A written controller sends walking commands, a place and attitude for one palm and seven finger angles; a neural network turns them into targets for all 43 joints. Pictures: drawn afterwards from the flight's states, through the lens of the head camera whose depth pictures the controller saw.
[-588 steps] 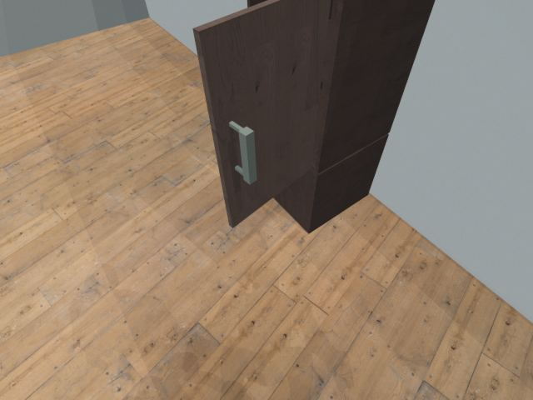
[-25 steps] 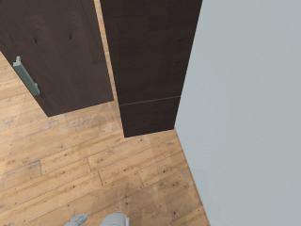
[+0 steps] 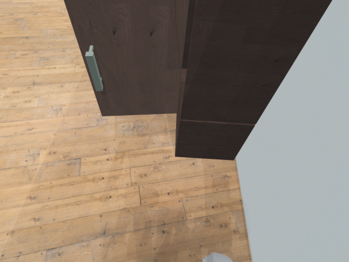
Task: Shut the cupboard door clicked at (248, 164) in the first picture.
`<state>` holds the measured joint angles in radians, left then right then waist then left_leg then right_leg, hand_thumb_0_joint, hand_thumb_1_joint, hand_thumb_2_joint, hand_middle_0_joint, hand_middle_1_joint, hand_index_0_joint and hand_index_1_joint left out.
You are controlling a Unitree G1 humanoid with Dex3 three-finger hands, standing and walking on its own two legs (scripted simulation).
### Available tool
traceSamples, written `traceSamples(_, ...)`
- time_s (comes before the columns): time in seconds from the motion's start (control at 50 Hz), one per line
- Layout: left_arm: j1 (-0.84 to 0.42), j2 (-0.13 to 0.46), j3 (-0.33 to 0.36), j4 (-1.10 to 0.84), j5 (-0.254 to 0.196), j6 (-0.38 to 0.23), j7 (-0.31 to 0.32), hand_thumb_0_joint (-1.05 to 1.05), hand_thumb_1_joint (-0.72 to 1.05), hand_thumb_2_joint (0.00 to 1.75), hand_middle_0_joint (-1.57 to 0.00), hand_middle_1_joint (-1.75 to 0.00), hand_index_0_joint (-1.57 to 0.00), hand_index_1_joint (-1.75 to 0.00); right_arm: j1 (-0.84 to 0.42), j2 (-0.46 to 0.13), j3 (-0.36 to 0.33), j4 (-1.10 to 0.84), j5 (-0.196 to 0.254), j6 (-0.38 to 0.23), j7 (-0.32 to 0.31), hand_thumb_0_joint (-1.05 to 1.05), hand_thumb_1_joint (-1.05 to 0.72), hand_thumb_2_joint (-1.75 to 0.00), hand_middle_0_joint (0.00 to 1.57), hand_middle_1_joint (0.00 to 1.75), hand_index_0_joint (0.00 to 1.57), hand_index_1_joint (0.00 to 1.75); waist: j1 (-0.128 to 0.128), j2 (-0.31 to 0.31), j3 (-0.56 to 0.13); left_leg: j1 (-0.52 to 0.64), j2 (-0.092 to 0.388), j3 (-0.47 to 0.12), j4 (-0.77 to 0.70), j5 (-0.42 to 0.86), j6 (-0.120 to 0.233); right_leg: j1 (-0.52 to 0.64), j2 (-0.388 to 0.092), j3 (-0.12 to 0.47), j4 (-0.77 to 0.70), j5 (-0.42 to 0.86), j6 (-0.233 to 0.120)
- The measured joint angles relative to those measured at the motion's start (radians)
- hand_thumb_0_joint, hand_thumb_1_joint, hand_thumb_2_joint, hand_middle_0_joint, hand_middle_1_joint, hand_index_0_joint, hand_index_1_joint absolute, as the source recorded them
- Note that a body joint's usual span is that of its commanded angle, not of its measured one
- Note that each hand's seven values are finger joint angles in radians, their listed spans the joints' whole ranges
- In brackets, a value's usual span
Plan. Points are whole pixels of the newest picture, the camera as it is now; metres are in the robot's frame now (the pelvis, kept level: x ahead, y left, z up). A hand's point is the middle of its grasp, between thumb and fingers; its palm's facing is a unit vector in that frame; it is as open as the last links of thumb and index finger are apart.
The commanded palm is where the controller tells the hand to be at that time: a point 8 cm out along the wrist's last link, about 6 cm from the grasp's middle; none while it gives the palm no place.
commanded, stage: turn to face it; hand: left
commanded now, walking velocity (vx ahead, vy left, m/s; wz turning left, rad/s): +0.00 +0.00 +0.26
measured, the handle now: (95, 68) +0.72 +0.35 -0.05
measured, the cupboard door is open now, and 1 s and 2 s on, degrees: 98 98 98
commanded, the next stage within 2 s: take the last steps up to it in 0.18 s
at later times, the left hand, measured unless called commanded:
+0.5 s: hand out of the picture +0.01 +0.14 -0.16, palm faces +0.20 -0.95 -0.24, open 7.3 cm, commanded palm none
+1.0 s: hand (100, 255) +0.15 +0.20 -0.17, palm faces +0.17 -0.96 -0.20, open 7.3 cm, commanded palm none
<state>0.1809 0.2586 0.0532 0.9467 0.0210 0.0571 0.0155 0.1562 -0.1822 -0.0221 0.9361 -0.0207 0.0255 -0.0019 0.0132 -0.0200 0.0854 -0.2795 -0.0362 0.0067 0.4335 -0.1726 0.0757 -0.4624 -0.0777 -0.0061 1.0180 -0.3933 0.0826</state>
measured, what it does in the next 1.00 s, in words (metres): walks ahead: right foot, then left foot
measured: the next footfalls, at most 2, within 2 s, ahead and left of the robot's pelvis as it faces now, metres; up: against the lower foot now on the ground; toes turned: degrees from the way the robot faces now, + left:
right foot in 0.20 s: +0.01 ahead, -0.15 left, +0.00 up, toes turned +2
left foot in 0.68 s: +0.06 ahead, +0.12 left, +0.00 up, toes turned +15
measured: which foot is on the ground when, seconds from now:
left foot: down 0.00-0.20, up 0.22-0.66, down 0.68-1.00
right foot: up 0.00-0.18, down 0.20-0.68, up 0.70-1.00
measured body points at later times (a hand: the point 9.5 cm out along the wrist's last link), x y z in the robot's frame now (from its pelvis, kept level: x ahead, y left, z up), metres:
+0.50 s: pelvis +0.00 -0.05 +0.00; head +0.03 -0.07 +0.45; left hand +0.00 +0.19 -0.14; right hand +0.08 -0.30 -0.16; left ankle -0.03 +0.09 -0.68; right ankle -0.03 -0.15 -0.74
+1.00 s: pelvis +0.12 +0.00 -0.01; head +0.15 +0.00 +0.44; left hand +0.14 +0.25 -0.15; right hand +0.14 -0.23 -0.17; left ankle +0.02 +0.11 -0.74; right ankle +0.21 -0.09 -0.72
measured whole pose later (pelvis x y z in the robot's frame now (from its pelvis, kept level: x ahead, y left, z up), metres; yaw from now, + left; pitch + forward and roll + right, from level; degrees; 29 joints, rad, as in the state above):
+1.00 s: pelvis +0.12 +0.00 -0.01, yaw +9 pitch +0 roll +2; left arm 0.18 0.18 0.04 1.03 0.03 -0.01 -0.02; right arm 0.32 -0.18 -0.04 1.09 -0.03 -0.04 -0.02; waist 0.00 -0.02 0.08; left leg -0.03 -0.01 0.11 0.36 -0.32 0.00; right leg -0.45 -0.09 -0.10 0.72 -0.27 -0.01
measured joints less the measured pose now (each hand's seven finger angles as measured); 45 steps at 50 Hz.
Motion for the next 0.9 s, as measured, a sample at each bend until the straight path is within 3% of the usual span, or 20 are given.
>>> traceSamples(0.12,-0.039,-0.043,-0.014,-0.004,-0.006,-0.004,0.002,0.0,0.91,0.9,-0.2,-0.3,-0.19,-0.3,0.051,0.005,-0.015,0.04,-0.007,0.012,-0.002,0.01,-0.9,-0.9,0.21,0.3,0.21,0.3,-0.036,0.02,-0.002,-0.026,-0.012,-0.033,0.017,0.005,-0.021,0.095,0.038,-0.008,-0.196,-0.048,-0.026)
traceSamples(0.2,-0.045,-0.064,-0.023,-0.015,-0.01,-0.027,0.007,0.0,0.91,0.89,-0.2,-0.3,-0.2,-0.3,0.087,-0.004,-0.027,0.062,0.0,0.021,-0.004,0.01,-0.9,-0.9,0.21,0.3,0.21,0.3,-0.048,0.022,-0.019,-0.067,-0.032,-0.049,0.073,-0.012,-0.048,0.228,0.055,-0.015,-0.468,0.056,-0.06)
traceSamples(0.24,-0.044,-0.084,-0.027,-0.008,-0.004,-0.039,0.012,0.0,0.91,0.89,-0.2,-0.3,-0.2,-0.3,0.086,-0.018,-0.037,0.078,0.004,0.031,-0.001,0.01,-0.9,-0.9,0.21,0.3,0.21,0.3,-0.052,0.045,-0.011,-0.098,-0.026,-0.055,0.176,-0.139,-0.072,0.239,0.065,-0.03,-0.475,0.055,-0.1)
traceSamples(0.28,-0.032,-0.098,-0.033,-0.005,-0.002,-0.044,0.014,0.0,0.91,0.89,-0.2,-0.3,-0.2,-0.3,0.088,-0.027,-0.047,0.088,0.0,0.046,0.002,0.01,-0.9,-0.9,0.2,0.3,0.2,0.3,-0.058,0.05,-0.01,-0.142,-0.024,-0.042,0.353,-0.246,-0.091,0.257,0.058,-0.048,-0.484,0.054,-0.114)
traceSamples(0.32,-0.018,-0.108,-0.035,0.0,-0.003,-0.051,0.014,0.0,0.91,0.89,-0.2,-0.3,-0.2,-0.3,0.086,-0.034,-0.053,0.098,-0.001,0.051,0.003,0.01,-0.9,-0.9,0.2,0.3,0.2,0.3,-0.059,0.047,-0.008,-0.172,-0.01,-0.026,0.506,-0.255,-0.109,0.283,0.052,-0.063,-0.514,0.066,-0.117)
traceSamples(0.38,0.006,-0.107,-0.024,0.01,-0.005,-0.071,0.017,0.0,0.93,0.89,-0.2,-0.3,-0.2,-0.3,0.086,-0.038,-0.058,0.108,-0.004,0.046,0.006,0.01,-0.9,-0.9,0.2,0.3,0.2,0.3,-0.05,0.038,-0.013,-0.176,0.02,-0.012,0.59,-0.229,-0.127,0.316,0.045,-0.084,-0.558,0.083,-0.12)
traceSamples(0.54,0.121,-0.083,-0.021,0.083,0.009,-0.103,-0.001,0.0,0.92,0.89,-0.2,-0.3,-0.2,-0.3,0.039,-0.041,-0.053,0.116,-0.007,0.028,0.021,0.01,-0.91,-0.9,0.2,0.3,0.2,0.3,0.007,0.01,-0.037,-0.112,0.069,0.024,0.418,-0.21,-0.127,0.38,0.015,-0.131,-0.63,0.089,-0.104)
traceSamples(0.66,0.232,-0.064,-0.015,0.175,0.009,-0.088,-0.012,0.0,0.91,0.89,-0.2,-0.3,-0.2,-0.3,-0.025,-0.028,-0.033,0.08,-0.005,-0.02,0.025,0.01,-0.91,-0.9,0.2,0.3,0.2,0.3,0.047,-0.019,-0.045,0.003,0.05,0.077,0.11,-0.138,-0.095,0.392,-0.019,-0.137,-0.575,0.026,-0.061)
traceSamples(0.68,0.252,-0.067,-0.015,0.185,0.006,-0.082,-0.015,0.0,0.91,0.89,-0.2,-0.3,-0.2,-0.3,-0.03,-0.031,-0.029,0.069,-0.006,-0.036,0.023,0.01,-0.91,-0.9,0.2,0.3,0.2,0.3,0.047,-0.009,-0.05,0.024,0.054,0.072,0.061,-0.106,-0.076,0.369,-0.015,-0.135,-0.518,-0.005,-0.061)
traceSamples(0.72,0.255,-0.06,-0.016,0.207,0.004,-0.06,-0.017,0.0,0.91,0.89,-0.2,-0.3,-0.2,-0.3,-0.04,-0.013,-0.025,0.054,-0.011,-0.06,0.011,0.01,-0.91,-0.9,0.2,0.3,0.2,0.3,0.044,-0.028,-0.037,0.016,0.042,0.085,0.109,-0.089,-0.054,0.28,-0.025,-0.095,-0.289,-0.09,-0.077)
traceSamples(0.78,0.226,-0.056,-0.015,0.212,0.007,-0.043,-0.022,0.01,0.91,0.89,-0.2,-0.3,-0.19,-0.3,-0.007,0.015,-0.01,0.047,-0.01,-0.073,-0.004,0.0,-0.9,-0.9,0.2,0.3,0.2,0.3,0.04,-0.037,-0.035,0.058,0.033,0.097,0.084,-0.123,-0.048,0.126,-0.016,-0.062,-0.004,-0.061,-0.093)
traceSamples(0.84,0.174,-0.062,-0.013,0.182,0.009,-0.048,-0.029,0.01,0.91,0.89,-0.2,-0.3,-0.19,-0.3,0.044,0.029,-0.011,0.068,-0.005,-0.08,-0.02,0.0,-0.92,-0.9,0.2,0.3,0.2,0.3,0.034,-0.026,-0.033,0.123,0.026,0.098,-0.004,-0.101,-0.052,0.025,-0.02,-0.062,0.039,0.018,-0.09)
traceSamples(0.9,0.111,-0.074,-0.013,0.141,0.008,-0.056,-0.032,0.01,0.91,0.9,-0.2,-0.3,-0.19,-0.3,0.094,0.013,-0.015,0.099,-0.007,-0.08,-0.022,-0.01,-0.94,-0.9,0.21,0.3,0.21,0.3,0.02,-0.013,-0.028,0.181,0.02,0.098,-0.068,-0.093,-0.05,-0.018,-0.027,-0.069,-0.072,0.074,-0.087)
